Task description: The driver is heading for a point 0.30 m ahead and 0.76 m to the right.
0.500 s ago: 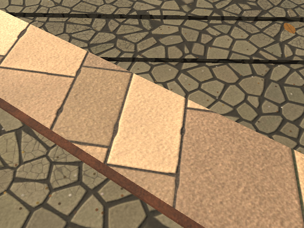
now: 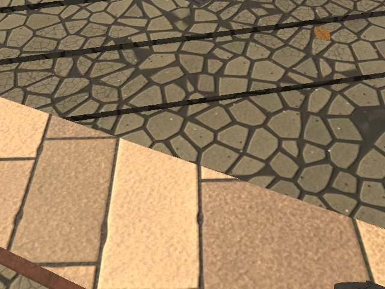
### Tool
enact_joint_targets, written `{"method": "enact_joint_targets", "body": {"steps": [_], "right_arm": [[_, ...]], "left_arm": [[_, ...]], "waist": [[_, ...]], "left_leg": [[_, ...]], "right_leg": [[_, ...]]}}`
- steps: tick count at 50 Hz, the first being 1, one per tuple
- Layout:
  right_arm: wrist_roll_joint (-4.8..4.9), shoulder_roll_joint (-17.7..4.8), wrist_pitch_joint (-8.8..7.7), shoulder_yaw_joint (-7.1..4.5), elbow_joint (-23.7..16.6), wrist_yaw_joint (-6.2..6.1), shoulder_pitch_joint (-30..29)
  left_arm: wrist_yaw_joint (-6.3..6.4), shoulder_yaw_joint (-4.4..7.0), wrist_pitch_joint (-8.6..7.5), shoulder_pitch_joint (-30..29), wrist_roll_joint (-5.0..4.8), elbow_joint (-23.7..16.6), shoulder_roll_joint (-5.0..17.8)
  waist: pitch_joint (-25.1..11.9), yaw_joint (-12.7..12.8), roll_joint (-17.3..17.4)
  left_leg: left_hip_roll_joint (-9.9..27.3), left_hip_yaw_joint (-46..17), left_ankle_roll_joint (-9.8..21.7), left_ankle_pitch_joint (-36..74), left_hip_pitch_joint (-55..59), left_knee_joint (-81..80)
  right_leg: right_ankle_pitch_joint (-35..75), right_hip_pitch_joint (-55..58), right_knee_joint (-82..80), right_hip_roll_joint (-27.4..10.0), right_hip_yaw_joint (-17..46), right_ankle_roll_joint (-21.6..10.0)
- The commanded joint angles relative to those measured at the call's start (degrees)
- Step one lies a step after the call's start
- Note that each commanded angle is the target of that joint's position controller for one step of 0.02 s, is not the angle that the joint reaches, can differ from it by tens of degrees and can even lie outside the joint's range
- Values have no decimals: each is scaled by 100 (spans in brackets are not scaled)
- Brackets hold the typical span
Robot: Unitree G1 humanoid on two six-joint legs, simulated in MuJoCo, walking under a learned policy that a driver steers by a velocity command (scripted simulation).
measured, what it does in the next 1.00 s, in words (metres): walks ahead, turning right: left foot, then right foot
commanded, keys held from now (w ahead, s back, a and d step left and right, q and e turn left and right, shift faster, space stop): w+e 1.00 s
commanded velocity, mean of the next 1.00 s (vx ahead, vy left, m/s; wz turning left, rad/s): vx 0.50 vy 0.00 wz -0.60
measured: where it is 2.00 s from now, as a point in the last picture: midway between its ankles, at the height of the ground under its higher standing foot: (344, 197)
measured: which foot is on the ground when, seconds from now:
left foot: up 0.00-0.08, down 0.10-0.64, up 0.66-1.00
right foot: down 0.00-0.10, up 0.12-0.60, down 0.62-1.00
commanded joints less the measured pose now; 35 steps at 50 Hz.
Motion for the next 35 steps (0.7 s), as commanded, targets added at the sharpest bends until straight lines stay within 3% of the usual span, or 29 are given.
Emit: {"method": "enact_joint_targets", "body": {"steps": [1,3,4,5,6,7,8,9,10,12,13,16,19,22,25,27,28,30,31,32,33,34,35], "right_arm": [[52,-500,-151,-70,-670,-5,-796],[70,-651,-192,-120,-498,-70,-152],[83,-831,-224,-197,-272,-143,536],[71,-981,-292,-262,-66,-231,1429],[-63,-1380,-329,-350,-29,-354,2315],[-130,-1744,-279,-423,-99,-351,2024],[9,-1244,-224,-371,-152,-307,1607],[48,-764,-226,-255,-200,-293,1229],[25,-522,-244,-191,-158,-266,1071],[49,-450,-305,-154,4,-274,1155],[83,-496,-370,-165,81,-247,1258],[145,-477,-503,-182,235,-184,1466],[128,-460,-488,-177,381,-199,1654],[145,-522,-477,-185,463,-212,1737],[143,-688,-451,-219,588,-258,2018],[143,-794,-369,-235,672,-296,2155],[136,-872,-322,-246,700,-320,2187],[116,-1053,-204,-275,725,-360,2199],[131,-1075,-151,-270,668,-360,2113],[109,-910,-152,-226,481,-334,2144],[158,-405,-178,-147,-7,-217,2136],[91,-905,-212,-226,-177,-231,1499],[166,-761,-275,-185,-266,-217,1223]], "left_arm": [[111,219,-53,259,27,-187,981],[136,241,-55,-89,44,-258,1113],[105,257,-72,-192,56,-276,1189],[46,256,-105,-318,17,-290,1199],[-6,128,-162,-200,-15,-456,708],[3,70,-117,514,-150,-577,321],[51,118,-45,342,100,-423,824],[8,151,-6,-17,122,-401,865],[-33,128,26,-257,126,-420,762],[-144,113,149,-346,181,-444,595],[-183,97,203,-346,182,-478,534],[-267,57,296,-848,190,-684,410],[-326,-6,293,-1540,191,-988,295],[-405,-113,245,-2149,155,-1216,113],[-460,-146,247,-2619,174,-1408,112],[-450,-122,262,-2716,219,-1496,203],[-424,-98,265,-2642,239,-1495,246],[-355,5,238,-1912,256,-1310,411],[-284,107,192,-998,277,-1016,544],[-169,281,193,-169,300,-814,1004],[-105,411,268,-549,112,-1002,1578],[-55,419,327,-253,32,-1089,1493],[18,370,319,-376,10,-912,1260]], "waist": [[166,-14,-589],[-15,-388,-639],[-386,-655,-590],[-857,-1132,-395],[-1722,-1352,200],[-2158,-777,1581],[-1554,-630,735],[-802,-563,183],[-419,-525,-128],[-151,-414,186],[-177,-390,377],[-57,-403,313],[71,-474,270],[156,-570,283],[276,-684,268],[258,-677,264],[156,-615,302],[-325,-273,367],[-822,140,188],[-1425,445,-445],[-1890,-49,-1822],[-1861,371,-821],[-1151,208,-578]], "left_leg": [[-286,57,156,73,182,-561],[-520,77,337,-317,1421,-970],[-690,143,440,-575,2362,-1009],[-455,8,586,-393,3640,-1342],[886,-1320,816,-1688,4985,-1463],[2259,-4017,1461,-1726,5811,-2166],[2047,-4162,1450,-2247,5052,-2311],[1815,-3167,1362,-2144,4213,-2429],[1531,-2393,1254,-1648,3680,-2588],[1130,-1360,1039,-893,3132,-2855],[1176,-1149,1096,-391,3060,-2876],[1159,-445,1122,474,3165,-3043],[1022,243,1067,1095,3284,-3087],[853,816,934,1248,3217,-3037],[1016,1035,878,1509,3532,-2985],[1125,1174,832,2215,3979,-2682],[1154,1284,796,3082,4156,-2344],[1181,1453,753,4386,4269,-1013],[1115,1565,647,3962,3793,231],[939,1588,459,1931,2622,1966],[-295,1205,45,-2899,152,4001],[-297,153,40,-2654,-520,4296],[-3,6,100,-2183,-740,4106]], "right_leg": [[3623,23,150,-1625,1108,-459],[4493,-248,603,-1547,1049,-203],[5174,-371,1323,-1399,989,-74],[4853,-847,2501,-1082,780,52],[2847,-1614,4129,-698,415,130],[-1578,-3247,5598,201,-123,295],[-1121,-3651,6022,-392,-143,235],[-566,-3600,5922,-623,-268,262],[-291,-3517,5717,-808,-369,294],[-127,-3310,5449,-1004,-478,348],[-102,-3280,5417,-1010,-531,371],[248,-3764,5192,-1134,-612,417],[866,-4128,4502,-1186,-811,485],[1596,-3801,3343,-1162,-1189,462],[1525,-3573,2623,-1122,-1516,321],[1053,-3461,2326,-989,-1644,146],[716,-3231,2230,-829,-1747,42],[151,-2294,2036,-417,-1834,-214],[296,-1114,1611,-255,-1732,-390],[-404,269,1281,-1135,-445,-658],[-500,1752,625,-2750,2790,-1409],[462,1719,269,-2839,3050,-1551],[1178,1231,340,-2700,2120,-1477]]}}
